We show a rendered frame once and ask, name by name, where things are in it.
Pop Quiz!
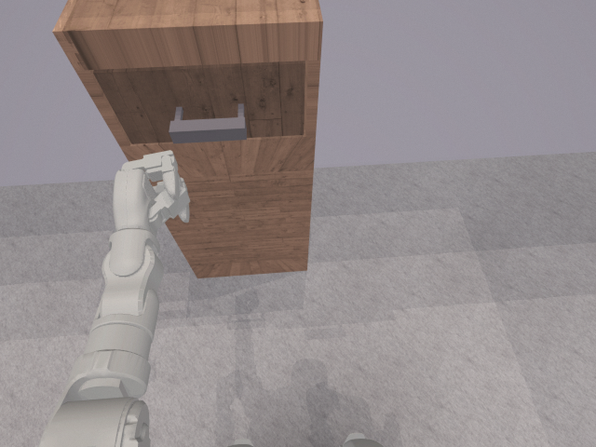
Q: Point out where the right robot shin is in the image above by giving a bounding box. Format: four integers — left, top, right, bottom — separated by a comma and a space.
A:
343, 433, 365, 445

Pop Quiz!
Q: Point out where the handle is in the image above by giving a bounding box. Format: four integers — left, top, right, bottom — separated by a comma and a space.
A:
169, 103, 247, 143

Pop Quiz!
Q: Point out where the cabinet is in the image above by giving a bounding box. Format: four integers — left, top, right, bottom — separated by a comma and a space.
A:
52, 0, 323, 278

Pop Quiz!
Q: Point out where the drawer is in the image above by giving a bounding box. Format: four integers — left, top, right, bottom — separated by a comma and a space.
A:
93, 61, 305, 144

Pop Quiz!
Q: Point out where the robot left upper arm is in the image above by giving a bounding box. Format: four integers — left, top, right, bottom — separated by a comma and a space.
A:
43, 397, 151, 447

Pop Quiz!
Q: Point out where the robot left hand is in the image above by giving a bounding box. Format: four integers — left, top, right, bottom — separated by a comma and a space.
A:
113, 150, 190, 237

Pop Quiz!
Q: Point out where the left robot forearm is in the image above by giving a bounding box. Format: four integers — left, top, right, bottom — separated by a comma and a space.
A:
38, 228, 164, 447

